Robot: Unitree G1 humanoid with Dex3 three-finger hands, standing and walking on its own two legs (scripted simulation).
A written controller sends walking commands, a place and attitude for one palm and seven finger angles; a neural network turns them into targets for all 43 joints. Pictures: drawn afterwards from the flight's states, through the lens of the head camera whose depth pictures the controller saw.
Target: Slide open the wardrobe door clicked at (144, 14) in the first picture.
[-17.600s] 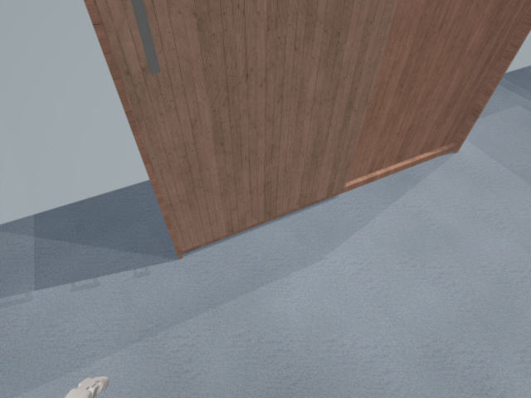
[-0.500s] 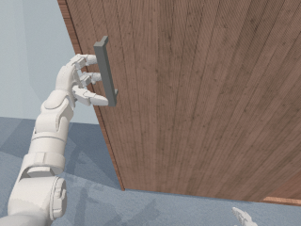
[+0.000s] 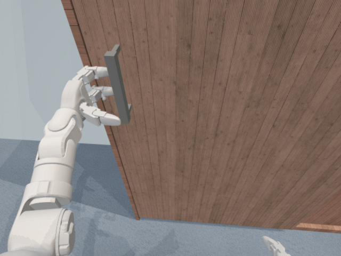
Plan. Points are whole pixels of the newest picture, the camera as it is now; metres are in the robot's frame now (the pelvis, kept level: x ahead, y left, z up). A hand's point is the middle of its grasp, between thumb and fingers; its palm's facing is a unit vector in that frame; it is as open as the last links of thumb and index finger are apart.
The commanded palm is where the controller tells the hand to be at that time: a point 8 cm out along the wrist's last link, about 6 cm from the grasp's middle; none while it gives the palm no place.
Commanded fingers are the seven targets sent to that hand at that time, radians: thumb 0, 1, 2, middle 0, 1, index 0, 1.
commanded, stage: slide the fingers in behind the handle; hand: left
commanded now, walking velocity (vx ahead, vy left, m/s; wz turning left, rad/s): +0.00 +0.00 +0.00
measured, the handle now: (121, 86) +0.45 +0.14 +0.19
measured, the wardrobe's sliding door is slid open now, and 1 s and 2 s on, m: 0.00 0.00 0.00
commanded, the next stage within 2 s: grip the handle and tug to test in 1.40 s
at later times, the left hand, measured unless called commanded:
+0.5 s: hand (114, 99) +0.40 +0.14 +0.20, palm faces -0.02 -1.00 +0.01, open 14.0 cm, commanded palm +0.37 +0.19 +0.20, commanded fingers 0.00 -0.50 0.30 -0.30 -1.20 -0.30 -1.20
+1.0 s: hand (127, 99) +0.40 +0.11 +0.19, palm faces -0.03 -1.00 +0.01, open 14.0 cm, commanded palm +0.38 +0.17 +0.20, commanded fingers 0.00 -0.50 0.30 -0.30 -1.20 -0.30 -1.20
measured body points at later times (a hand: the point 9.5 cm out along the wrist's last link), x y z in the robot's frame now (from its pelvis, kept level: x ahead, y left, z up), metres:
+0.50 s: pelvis +0.00 +0.00 +0.00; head -0.01 -0.01 +0.45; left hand +0.39 +0.20 +0.20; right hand +0.16 -0.24 -0.10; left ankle +0.01 +0.09 -0.74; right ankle -0.03 -0.09 -0.74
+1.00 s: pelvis +0.00 -0.01 +0.00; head -0.01 -0.03 +0.45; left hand +0.40 +0.17 +0.19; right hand +0.15 -0.25 -0.10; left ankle +0.01 +0.09 -0.74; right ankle -0.03 -0.09 -0.74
